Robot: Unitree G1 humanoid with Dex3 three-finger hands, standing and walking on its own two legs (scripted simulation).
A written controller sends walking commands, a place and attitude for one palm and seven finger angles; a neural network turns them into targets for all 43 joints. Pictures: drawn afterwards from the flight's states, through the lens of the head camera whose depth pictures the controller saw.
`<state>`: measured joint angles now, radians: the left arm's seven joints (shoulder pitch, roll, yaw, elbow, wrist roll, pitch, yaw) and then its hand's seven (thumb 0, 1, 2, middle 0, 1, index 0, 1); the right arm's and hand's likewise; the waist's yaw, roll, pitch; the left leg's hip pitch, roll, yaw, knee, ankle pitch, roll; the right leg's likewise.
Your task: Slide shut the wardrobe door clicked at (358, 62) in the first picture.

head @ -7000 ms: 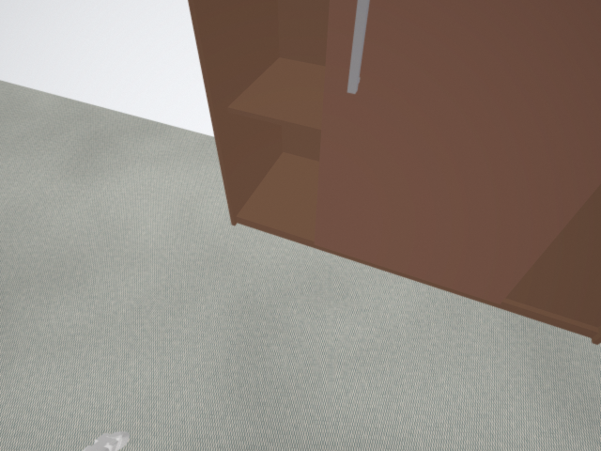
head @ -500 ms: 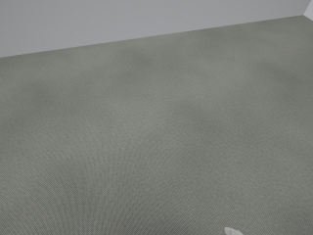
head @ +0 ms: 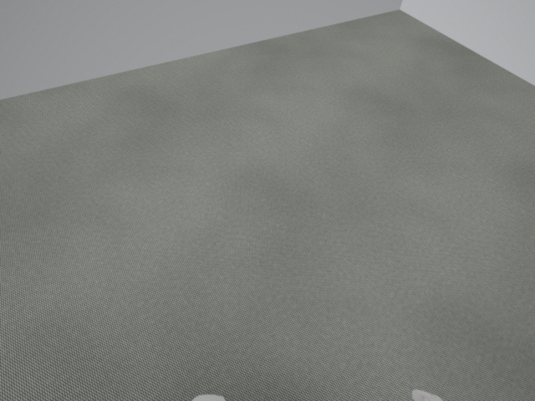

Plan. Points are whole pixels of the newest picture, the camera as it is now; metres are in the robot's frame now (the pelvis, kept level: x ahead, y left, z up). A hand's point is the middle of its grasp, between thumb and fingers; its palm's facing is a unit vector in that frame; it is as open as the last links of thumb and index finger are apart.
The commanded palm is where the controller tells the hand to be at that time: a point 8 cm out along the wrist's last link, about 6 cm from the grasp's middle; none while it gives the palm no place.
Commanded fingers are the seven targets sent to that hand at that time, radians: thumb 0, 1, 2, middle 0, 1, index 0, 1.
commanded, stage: turn to face it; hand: right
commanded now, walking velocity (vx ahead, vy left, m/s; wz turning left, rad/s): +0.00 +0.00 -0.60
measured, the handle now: out of the picture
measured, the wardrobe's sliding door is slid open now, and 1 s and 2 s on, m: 0.38 0.38 0.38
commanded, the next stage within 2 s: none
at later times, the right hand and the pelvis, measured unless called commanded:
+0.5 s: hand out of the picture -0.07 -0.16 -0.16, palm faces +0.38 +0.89 -0.26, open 7.4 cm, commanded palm none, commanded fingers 0.00 -0.90 -0.90 0.20 0.30 0.20 0.30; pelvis -0.02 +0.04 +0.00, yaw -20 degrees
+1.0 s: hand out of the picture -0.03 -0.23 -0.14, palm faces +0.58 +0.77 -0.26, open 7.4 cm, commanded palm none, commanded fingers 0.00 -0.90 -0.90 0.20 0.30 0.20 0.30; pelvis -0.03 +0.02 +0.00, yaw -36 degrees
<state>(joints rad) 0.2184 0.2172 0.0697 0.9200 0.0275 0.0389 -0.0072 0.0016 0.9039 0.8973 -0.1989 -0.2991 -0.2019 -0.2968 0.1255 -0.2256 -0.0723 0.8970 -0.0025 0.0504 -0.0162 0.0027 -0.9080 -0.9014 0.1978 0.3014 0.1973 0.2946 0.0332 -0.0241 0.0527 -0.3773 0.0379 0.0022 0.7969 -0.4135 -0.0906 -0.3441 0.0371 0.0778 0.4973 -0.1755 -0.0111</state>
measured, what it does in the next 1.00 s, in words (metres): steps on the spot, turning right: left foot, then right foot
